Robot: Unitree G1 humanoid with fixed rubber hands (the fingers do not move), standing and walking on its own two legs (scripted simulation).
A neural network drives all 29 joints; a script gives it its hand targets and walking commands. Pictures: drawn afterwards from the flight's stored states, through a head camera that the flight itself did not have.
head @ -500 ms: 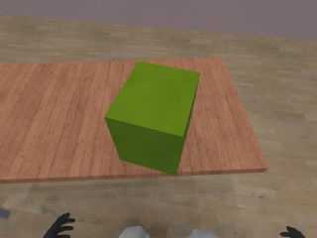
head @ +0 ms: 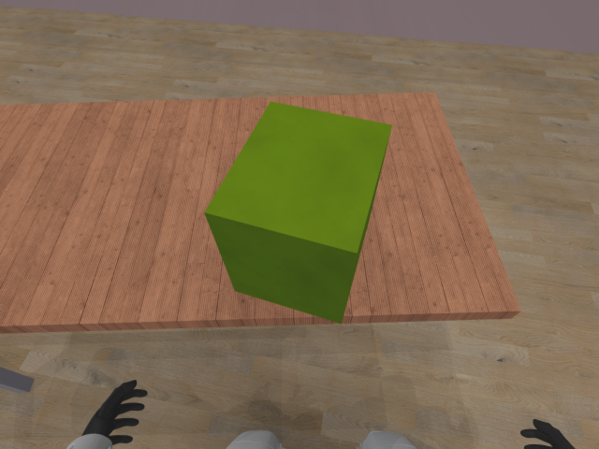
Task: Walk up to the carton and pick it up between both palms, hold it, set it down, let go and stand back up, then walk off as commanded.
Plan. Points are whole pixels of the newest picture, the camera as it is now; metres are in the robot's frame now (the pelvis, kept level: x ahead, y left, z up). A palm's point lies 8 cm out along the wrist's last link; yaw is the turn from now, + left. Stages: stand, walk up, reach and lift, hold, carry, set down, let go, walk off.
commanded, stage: walk up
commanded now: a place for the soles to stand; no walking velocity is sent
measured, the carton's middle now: (306, 215) +0.42 +0.03 +0.02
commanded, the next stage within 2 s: reach and lift in 0.72 s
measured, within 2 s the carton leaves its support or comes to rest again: neither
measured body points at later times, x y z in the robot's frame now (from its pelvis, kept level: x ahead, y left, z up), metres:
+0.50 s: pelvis -0.02 +0.00 +0.00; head +0.01 +0.00 +0.45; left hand +0.13 +0.30 -0.10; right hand +0.09 -0.32 -0.10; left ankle +0.01 +0.12 -0.72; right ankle +0.02 -0.14 -0.72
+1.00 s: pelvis -0.01 -0.01 +0.00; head +0.02 -0.01 +0.45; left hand +0.18 +0.28 -0.08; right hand +0.14 -0.30 -0.09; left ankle +0.01 +0.12 -0.72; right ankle +0.02 -0.14 -0.72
